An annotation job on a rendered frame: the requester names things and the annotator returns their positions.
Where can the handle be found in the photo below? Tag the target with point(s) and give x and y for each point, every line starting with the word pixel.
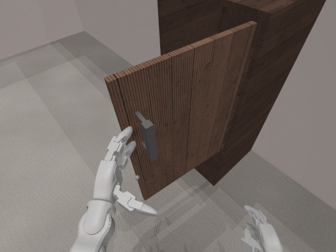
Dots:
pixel 149 137

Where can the cupboard door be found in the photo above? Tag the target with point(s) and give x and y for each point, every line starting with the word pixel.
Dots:
pixel 188 95

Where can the left robot forearm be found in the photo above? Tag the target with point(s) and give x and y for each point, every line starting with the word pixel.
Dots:
pixel 96 227

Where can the right robot hand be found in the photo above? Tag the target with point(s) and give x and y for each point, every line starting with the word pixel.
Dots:
pixel 265 236

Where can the left robot hand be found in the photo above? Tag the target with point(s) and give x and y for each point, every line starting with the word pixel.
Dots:
pixel 109 174

